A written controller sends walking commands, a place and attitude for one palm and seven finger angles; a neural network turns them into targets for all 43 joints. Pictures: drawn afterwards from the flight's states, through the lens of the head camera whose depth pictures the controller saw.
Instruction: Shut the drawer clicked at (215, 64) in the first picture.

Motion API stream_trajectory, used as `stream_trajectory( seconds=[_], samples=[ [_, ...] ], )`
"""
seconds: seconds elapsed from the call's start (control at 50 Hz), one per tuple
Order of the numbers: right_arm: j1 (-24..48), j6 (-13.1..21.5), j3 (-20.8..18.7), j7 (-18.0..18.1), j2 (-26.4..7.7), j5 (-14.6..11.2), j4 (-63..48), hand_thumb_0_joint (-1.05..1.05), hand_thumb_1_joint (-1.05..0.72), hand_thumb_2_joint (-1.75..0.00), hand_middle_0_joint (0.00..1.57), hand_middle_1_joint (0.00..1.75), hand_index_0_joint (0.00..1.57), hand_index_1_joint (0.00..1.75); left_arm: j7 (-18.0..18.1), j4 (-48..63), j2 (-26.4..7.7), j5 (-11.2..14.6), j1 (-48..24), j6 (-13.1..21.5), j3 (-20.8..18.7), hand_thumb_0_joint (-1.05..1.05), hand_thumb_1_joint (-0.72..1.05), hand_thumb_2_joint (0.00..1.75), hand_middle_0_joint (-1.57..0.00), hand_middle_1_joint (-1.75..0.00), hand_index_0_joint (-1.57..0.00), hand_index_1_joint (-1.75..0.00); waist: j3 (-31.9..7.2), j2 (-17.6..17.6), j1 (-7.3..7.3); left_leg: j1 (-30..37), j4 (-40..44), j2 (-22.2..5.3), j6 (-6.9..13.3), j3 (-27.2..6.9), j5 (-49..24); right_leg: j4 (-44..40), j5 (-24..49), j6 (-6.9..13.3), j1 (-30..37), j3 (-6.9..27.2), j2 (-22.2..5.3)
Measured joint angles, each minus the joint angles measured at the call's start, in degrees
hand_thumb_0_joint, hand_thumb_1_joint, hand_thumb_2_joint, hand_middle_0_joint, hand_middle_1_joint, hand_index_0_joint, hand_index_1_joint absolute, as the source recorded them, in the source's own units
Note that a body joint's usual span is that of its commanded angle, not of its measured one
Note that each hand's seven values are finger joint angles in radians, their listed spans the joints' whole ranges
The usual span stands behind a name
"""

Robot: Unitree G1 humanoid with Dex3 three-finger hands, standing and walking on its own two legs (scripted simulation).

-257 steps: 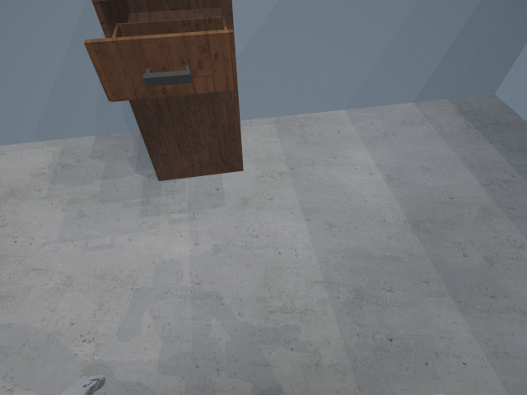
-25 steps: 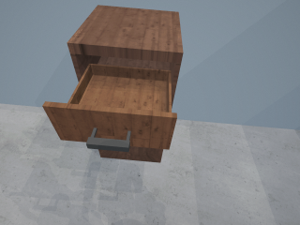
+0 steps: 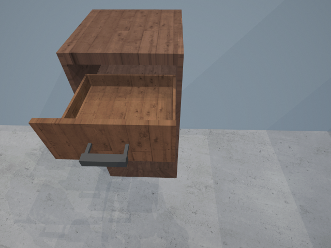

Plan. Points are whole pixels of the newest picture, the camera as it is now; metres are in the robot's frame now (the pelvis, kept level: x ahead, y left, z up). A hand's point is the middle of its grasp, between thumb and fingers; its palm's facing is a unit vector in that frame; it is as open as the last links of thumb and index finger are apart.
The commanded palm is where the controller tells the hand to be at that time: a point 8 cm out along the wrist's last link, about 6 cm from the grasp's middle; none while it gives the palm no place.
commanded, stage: come to a stop and stand still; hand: left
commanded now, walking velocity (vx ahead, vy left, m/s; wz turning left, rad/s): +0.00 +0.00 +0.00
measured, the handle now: (106, 153) +0.37 +0.20 -0.01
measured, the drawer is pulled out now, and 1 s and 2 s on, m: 0.29 0.29 0.29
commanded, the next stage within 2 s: look again from close up in 0.16 s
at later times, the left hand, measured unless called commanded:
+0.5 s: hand out of the picture -0.02 +0.16 -0.17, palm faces +0.02 -0.98 -0.18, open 7.3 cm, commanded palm none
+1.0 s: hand out of the picture -0.02 +0.18 -0.17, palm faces +0.01 -0.99 -0.17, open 7.3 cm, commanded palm none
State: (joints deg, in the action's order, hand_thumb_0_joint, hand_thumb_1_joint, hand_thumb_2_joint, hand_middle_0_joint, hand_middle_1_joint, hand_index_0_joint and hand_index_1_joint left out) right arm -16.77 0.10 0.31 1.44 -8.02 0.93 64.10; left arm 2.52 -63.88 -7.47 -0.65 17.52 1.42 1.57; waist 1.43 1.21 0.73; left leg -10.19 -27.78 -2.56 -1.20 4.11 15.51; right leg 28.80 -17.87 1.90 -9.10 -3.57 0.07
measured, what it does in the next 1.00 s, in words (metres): stands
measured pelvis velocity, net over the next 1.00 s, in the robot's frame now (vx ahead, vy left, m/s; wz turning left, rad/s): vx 0.00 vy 0.02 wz -0.01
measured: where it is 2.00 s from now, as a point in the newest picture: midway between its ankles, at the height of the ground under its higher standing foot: outside the picture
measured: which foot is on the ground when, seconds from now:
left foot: down 0.00-1.00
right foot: down 0.00-1.00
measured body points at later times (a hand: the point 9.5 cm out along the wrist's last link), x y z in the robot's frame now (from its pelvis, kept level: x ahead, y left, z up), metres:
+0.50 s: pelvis +0.00 +0.00 +0.01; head +0.00 +0.00 +0.46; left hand -0.02 +0.21 -0.15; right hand -0.01 -0.22 -0.16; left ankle -0.01 +0.13 -0.74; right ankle -0.02 -0.09 -0.74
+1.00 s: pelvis +0.00 +0.02 +0.01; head +0.01 +0.02 +0.45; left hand -0.02 +0.23 -0.16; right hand -0.02 -0.19 -0.16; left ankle -0.01 +0.13 -0.74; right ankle -0.02 -0.09 -0.74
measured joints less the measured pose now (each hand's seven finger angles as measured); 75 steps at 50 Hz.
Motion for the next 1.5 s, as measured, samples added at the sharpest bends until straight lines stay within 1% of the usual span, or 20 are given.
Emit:
stream_trajectory(
  seconds=[0.16,0.32,0.62,0.96,1.08,1.16,1.3,1.36,1.38,1.42,1.48,1.5],
  samples=[
    [0.4,-0.1,0.2,-0.2,-0.1,0.0,0.4,0.0,-0.92,-0.9,0.2,0.3,0.19,0.3,-0.1,1.1,-1.0,0.1,-0.6,0.1,-0.4,0.01,0.92,0.9,-0.2,-0.3,-0.2,-0.3,0.4,-0.4,-0.18,0.5,2.1,-0.2,-0.4,-0.3,-1.4,-1.8,1.2,0.4,0.5,-0.3,0.3],
    [0.8,0.0,0.3,-0.1,-0.4,-0.1,0.9,0.0,-0.91,-0.9,0.19,0.3,0.19,0.3,-0.2,0.8,-0.7,0.2,-0.1,0.0,-0.3,0.0,0.91,0.9,-0.2,-0.3,-0.2,-0.3,0.6,-0.8,-0.57,1.1,3.4,-0.2,-0.3,-0.2,-2.2,-3.3,2.0,0.3,1.1,-0.3,0.4],
    [1.3,0.2,0.4,0.0,-0.2,-0.2,1.8,0.0,-0.92,-0.9,0.2,0.3,0.19,0.3,-0.2,0.1,0.1,0.1,1.3,0.1,0.0,0.0,0.91,0.9,-0.2,-0.3,-0.2,-0.3,0.5,-1.3,-1.07,1.4,4.6,0.4,0.4,0.2,-2.8,-4.7,3.0,-0.4,1.5,0.1,-0.1],
    [0.8,0.6,0.5,0.0,0.5,-0.2,2.4,0.0,-0.92,-0.9,0.2,0.3,0.2,0.3,-0.1,0.0,0.1,0.1,1.7,0.0,-0.1,0.0,0.91,0.9,-0.2,-0.3,-0.2,-0.3,0.5,-1.5,-1.03,1.4,4.8,1.3,1.5,1.2,-2.6,-4.8,3.1,-1.5,1.1,1.1,-1.0],
    [-0.9,0.0,-0.2,-0.4,0.9,0.2,2.3,0.0,-0.91,-0.9,0.2,0.3,0.2,0.3,-0.7,0.1,0.0,-0.5,2.9,-0.8,-0.8,0.0,0.91,0.9,-0.2,-0.3,-0.2,-0.3,-0.6,-2.0,-0.85,0.9,2.2,1.7,1.8,1.7,-0.1,-1.1,0.2,-1.5,0.0,1.6,-1.6],
    [-2.4,0.1,-0.6,-0.4,1.0,0.2,2.4,0.0,-0.91,-0.9,0.2,0.3,0.2,0.3,-1.1,0.1,-0.1,-0.6,4.0,-0.6,-1.2,0.0,0.91,0.9,-0.2,-0.3,-0.2,-0.3,-1.1,-2.0,-0.74,0.8,0.5,1.7,1.7,1.8,1.9,1.0,-1.9,-1.4,-0.4,1.9,-1.7],
    [-3.1,1.1,-0.7,0.2,1.1,0.2,2.5,0.0,-0.91,-0.9,0.2,0.3,0.2,0.3,-1.0,-0.2,0.3,-0.4,4.6,0.2,-1.9,0.0,0.91,0.9,-0.19,-0.3,-0.2,-0.3,-0.4,-1.4,-0.49,0.2,-4.2,0.4,1.0,1.4,6.3,3.6,-5.4,-0.9,0.0,1.5,-0.6],
    [-2.4,1.1,-0.8,0.4,1.1,0.3,2.3,0.0,-0.91,-0.9,0.2,0.3,0.2,0.3,-0.9,-0.3,0.3,-0.3,4.7,0.5,-2.3,0.0,0.91,0.9,-0.2,-0.3,-0.2,-0.3,-0.1,-1.5,-0.48,-0.5,-7.3,-0.2,1.3,1.0,8.5,4.8,-7.0,-0.7,0.4,1.0,-0.2],
    [-2.0,1.1,-0.8,0.6,1.2,0.3,2.3,0.0,-0.91,-0.9,0.2,0.3,0.2,0.3,-0.8,-0.4,0.3,-0.3,4.8,0.4,-2.4,0.0,0.91,0.9,-0.2,-0.3,-0.2,-0.3,-0.1,-1.8,-0.56,-0.2,-7.5,-0.2,1.2,1.0,9.1,5.2,-7.6,-0.7,0.5,1.1,-0.2],
    [-0.8,1.4,-0.7,1.0,1.3,0.3,2.1,0.0,-0.91,-0.9,0.2,0.3,0.2,0.3,-0.6,-0.8,0.3,-0.2,4.5,0.1,-2.4,0.0,0.91,0.9,-0.2,-0.3,-0.2,-0.3,0.3,-2.7,-0.55,1.3,-6.3,0.1,0.2,1.5,9.5,7.3,-7.8,-0.6,0.1,1.4,-0.6],
    [0.3,2.1,-0.8,1.7,1.0,0.2,1.4,0.0,-0.91,-0.9,0.2,0.3,0.19,0.3,-0.3,-1.3,0.9,0.4,3.0,-0.7,-2.0,0.0,0.91,0.9,-0.2,-0.3,-0.2,-0.3,1.0,-2.2,-0.16,4.1,-3.7,0.0,1.1,1.8,8.0,12.6,-4.3,-1.2,-1.7,0.3,-0.9],
    [0.3,2.1,-0.7,1.9,0.9,0.2,1.1,0.0,-0.91,-0.9,0.19,0.3,0.19,0.3,-0.2,-1.0,1.0,0.4,2.3,-1.1,-2.0,0.0,0.91,0.9,-0.2,-0.3,-0.2,-0.3,1.1,-1.9,-0.17,5.0,-2.6,0.1,1.3,1.9,7.3,12.3,-5.2,-1.2,-2.1,0.0,-1.1]
  ],
)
